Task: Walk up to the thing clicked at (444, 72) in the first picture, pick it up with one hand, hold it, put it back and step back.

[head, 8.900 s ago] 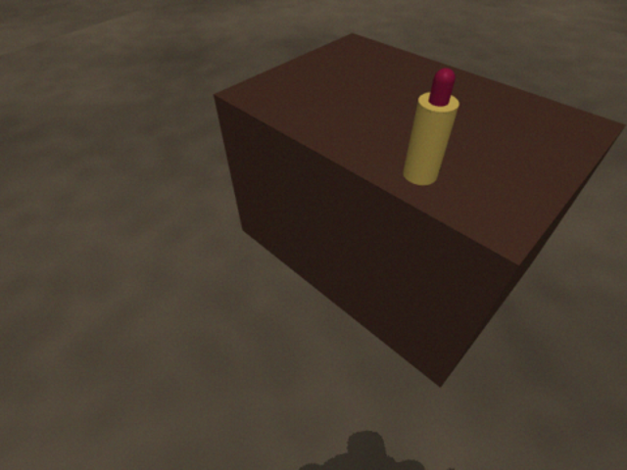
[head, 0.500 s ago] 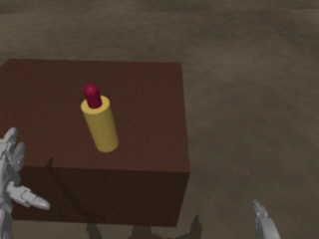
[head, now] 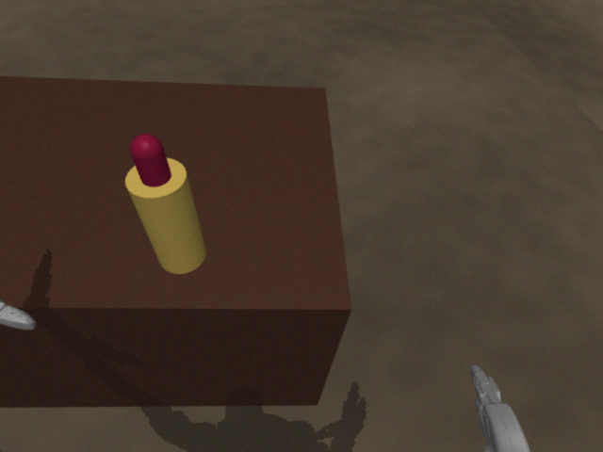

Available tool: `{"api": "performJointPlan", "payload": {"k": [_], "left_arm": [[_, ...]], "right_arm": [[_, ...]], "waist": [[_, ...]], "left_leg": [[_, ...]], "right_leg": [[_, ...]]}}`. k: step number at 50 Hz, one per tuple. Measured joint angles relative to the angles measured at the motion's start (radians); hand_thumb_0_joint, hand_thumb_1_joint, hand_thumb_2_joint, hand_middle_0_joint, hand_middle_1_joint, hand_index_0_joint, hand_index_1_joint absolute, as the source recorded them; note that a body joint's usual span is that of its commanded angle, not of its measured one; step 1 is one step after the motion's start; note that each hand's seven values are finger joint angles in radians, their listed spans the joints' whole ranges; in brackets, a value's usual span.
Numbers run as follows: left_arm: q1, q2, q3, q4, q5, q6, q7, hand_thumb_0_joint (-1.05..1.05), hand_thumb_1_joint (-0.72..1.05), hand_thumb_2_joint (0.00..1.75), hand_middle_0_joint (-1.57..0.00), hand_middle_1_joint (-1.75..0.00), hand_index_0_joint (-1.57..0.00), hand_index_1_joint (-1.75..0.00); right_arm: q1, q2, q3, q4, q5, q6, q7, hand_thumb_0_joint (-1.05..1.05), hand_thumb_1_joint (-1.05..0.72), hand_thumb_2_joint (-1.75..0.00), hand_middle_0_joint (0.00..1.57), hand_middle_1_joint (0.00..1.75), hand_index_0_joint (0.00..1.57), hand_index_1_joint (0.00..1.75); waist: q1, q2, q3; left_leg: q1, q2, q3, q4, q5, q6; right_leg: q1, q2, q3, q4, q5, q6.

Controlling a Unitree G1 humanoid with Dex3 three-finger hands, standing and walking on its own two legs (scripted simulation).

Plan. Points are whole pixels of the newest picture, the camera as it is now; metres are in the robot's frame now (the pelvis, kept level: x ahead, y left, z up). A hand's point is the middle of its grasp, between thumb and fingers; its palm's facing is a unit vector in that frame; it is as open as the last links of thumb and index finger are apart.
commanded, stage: go down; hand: left
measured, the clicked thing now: (166, 206) +0.49 +0.19 +0.03
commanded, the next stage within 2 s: approach in 2.00 s
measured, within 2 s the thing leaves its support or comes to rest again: neither
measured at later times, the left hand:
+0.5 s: hand out of the picture +0.37 +0.36 +0.10, palm faces +0.20 -0.98 +0.00, open 17.7 cm
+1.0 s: hand out of the picture +0.40 +0.38 +0.10, palm faces +0.20 -0.98 +0.01, open 17.6 cm
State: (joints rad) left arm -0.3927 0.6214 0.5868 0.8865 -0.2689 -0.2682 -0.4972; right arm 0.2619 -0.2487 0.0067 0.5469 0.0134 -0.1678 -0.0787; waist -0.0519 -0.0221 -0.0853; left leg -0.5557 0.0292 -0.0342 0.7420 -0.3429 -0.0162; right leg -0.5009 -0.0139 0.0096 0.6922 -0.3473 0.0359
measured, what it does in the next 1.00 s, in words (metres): stands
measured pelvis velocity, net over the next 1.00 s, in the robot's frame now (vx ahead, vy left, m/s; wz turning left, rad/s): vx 0.00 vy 0.00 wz -0.01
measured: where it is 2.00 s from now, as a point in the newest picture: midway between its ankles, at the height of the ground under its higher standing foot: outside the picture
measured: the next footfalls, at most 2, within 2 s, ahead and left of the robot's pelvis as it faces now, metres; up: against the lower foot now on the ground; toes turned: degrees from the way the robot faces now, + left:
none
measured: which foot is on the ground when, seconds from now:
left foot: down 0.00-1.00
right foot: down 0.00-1.00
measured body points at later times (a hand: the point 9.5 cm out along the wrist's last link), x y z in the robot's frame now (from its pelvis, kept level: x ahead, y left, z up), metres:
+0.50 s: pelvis +0.01 +0.00 -0.01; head +0.06 +0.03 +0.43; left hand +0.36 +0.41 +0.10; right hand +0.17 -0.25 -0.07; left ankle +0.01 +0.13 -0.71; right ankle +0.00 -0.15 -0.71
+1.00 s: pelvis +0.00 +0.00 -0.03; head +0.08 +0.04 +0.42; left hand +0.38 +0.43 +0.10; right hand +0.16 -0.25 -0.07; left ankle +0.01 +0.13 -0.71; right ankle +0.00 -0.15 -0.71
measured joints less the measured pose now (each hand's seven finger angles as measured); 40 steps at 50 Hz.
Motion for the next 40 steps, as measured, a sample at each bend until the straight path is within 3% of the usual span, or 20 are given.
{"api": "performJointPlan", "payload": {"k": [21, 40], "left_arm": [[-0.04, 0.057, 0.043, 0.024, 0.017, 0.049, -0.048, -0.01, -0.61, 0.09, -0.05, -0.05, -0.05, -0.07], [-0.167, 0.165, 0.077, 0.134, 0.045, 0.069, -0.072, -0.01, -0.61, 0.07, -0.05, -0.05, -0.06, -0.06]], "right_arm": [[0.038, -0.002, 0.019, -0.077, 0.0, -0.012, 0.006, -0.01, 0.52, -0.06, 0.06, 0.05, 0.06, 0.05], [0.049, -0.017, 0.033, -0.14, -0.005, -0.013, 0.005, -0.01, 0.52, -0.06, 0.06, 0.05, 0.06, 0.05]], "waist": [[-0.009, 0.006, -0.045], [-0.04, 0.007, -0.046]], "left_leg": [[-0.088, 0.005, -0.005, 0.087, -0.056, 0.001], [-0.199, 0.011, -0.018, 0.172, -0.076, -0.004]], "right_leg": [[-0.081, 0.006, -0.003, 0.073, -0.049, 0.002], [-0.189, 0.014, -0.013, 0.156, -0.07, -0.002]]}}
